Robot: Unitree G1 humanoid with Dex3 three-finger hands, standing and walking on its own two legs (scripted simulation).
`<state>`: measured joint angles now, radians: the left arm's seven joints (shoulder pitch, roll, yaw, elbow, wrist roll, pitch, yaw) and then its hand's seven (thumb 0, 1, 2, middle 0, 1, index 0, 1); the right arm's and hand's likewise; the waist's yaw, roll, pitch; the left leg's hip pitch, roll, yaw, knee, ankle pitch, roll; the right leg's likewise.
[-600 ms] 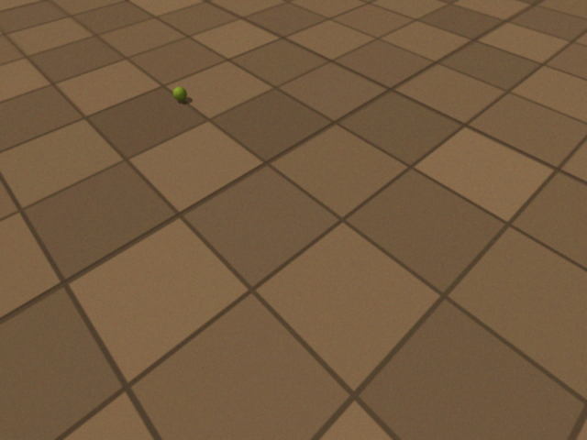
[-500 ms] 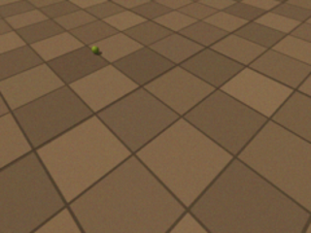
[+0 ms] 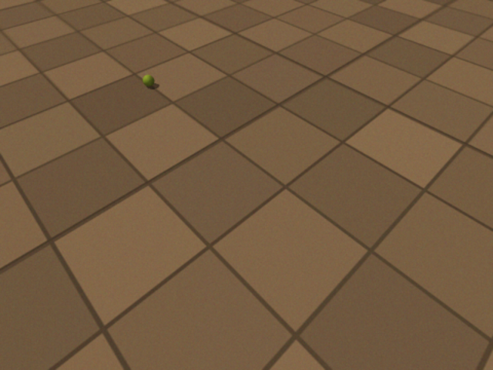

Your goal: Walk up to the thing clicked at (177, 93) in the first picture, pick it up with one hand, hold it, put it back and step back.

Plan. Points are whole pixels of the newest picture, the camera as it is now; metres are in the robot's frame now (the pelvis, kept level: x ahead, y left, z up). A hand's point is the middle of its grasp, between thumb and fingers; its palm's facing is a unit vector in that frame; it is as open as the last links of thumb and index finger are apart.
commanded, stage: stand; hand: left
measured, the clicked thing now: (148, 80) +2.11 +0.71 -0.74
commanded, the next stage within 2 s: walk up in 0.52 s
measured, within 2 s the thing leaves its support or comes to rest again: neither
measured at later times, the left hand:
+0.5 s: hand out of the picture +0.08 +0.25 -0.16, palm faces -0.01 -0.94 -0.34, open 7.3 cm
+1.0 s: hand out of the picture +0.15 +0.42 -0.17, palm faces +0.10 -0.92 -0.37, open 7.4 cm
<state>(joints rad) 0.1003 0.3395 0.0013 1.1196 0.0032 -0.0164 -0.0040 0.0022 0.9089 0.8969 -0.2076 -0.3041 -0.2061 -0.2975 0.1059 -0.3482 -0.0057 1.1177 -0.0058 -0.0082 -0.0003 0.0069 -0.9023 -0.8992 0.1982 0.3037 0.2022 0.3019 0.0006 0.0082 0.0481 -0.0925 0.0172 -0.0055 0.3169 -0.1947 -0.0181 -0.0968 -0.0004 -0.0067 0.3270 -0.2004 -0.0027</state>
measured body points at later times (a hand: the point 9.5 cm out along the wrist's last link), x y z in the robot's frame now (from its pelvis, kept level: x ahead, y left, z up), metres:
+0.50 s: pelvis +0.00 +0.00 +0.00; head +0.01 +0.00 +0.45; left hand +0.08 +0.30 -0.13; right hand +0.08 -0.30 -0.13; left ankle -0.01 +0.13 -0.75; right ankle -0.01 -0.12 -0.75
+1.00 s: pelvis +0.14 +0.11 -0.02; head +0.13 +0.14 +0.43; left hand +0.15 +0.46 -0.14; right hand +0.27 -0.22 -0.10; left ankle +0.17 +0.23 -0.75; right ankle +0.08 -0.06 -0.67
